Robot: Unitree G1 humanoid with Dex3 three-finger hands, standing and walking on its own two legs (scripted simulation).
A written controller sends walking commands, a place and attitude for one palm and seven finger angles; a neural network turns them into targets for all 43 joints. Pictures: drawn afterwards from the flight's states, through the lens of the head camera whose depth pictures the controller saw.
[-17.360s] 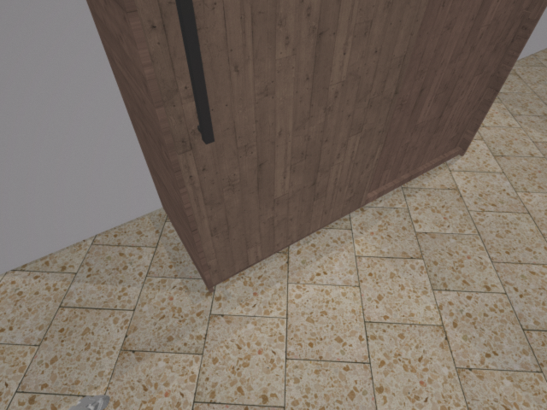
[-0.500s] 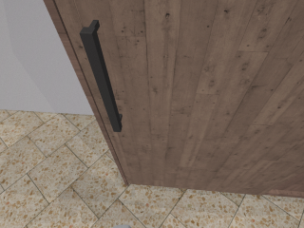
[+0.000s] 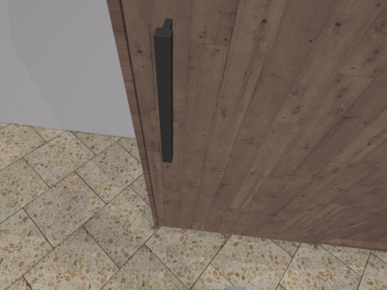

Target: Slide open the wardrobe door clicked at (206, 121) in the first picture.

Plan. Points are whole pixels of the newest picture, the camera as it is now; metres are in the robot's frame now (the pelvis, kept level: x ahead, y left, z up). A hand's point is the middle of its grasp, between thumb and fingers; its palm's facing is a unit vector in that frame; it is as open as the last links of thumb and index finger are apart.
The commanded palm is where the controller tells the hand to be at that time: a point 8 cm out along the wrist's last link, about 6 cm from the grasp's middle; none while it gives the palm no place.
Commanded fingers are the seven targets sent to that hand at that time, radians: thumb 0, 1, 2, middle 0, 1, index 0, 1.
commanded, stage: come to a stop and stand still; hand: left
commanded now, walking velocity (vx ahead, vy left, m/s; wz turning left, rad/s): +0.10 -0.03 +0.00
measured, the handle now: (167, 106) +0.42 +0.09 +0.14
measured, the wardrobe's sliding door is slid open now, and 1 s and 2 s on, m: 0.00 0.00 0.00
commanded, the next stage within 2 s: look again from close up in 1.00 s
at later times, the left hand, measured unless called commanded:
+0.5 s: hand out of the picture -0.01 +0.13 -0.18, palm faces +0.05 -0.98 -0.17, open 7.4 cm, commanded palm none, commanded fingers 0.00 0.90 0.90 -0.20 -0.30 -0.20 -0.30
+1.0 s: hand out of the picture -0.02 +0.20 -0.18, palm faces +0.00 -0.97 -0.24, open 7.4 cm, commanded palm none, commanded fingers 0.00 0.90 0.90 -0.20 -0.30 -0.20 -0.30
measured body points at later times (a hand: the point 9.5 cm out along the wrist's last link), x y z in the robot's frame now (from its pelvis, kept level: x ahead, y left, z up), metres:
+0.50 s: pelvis +0.00 -0.04 +0.00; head +0.01 -0.04 +0.45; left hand -0.01 +0.18 -0.17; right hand -0.05 -0.25 -0.17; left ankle +0.02 +0.09 -0.74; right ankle -0.07 -0.16 -0.74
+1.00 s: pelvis -0.03 +0.00 -0.01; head -0.02 +0.00 +0.44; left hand -0.02 +0.25 -0.16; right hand +0.04 -0.23 -0.16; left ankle +0.02 +0.09 -0.74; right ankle -0.07 -0.16 -0.74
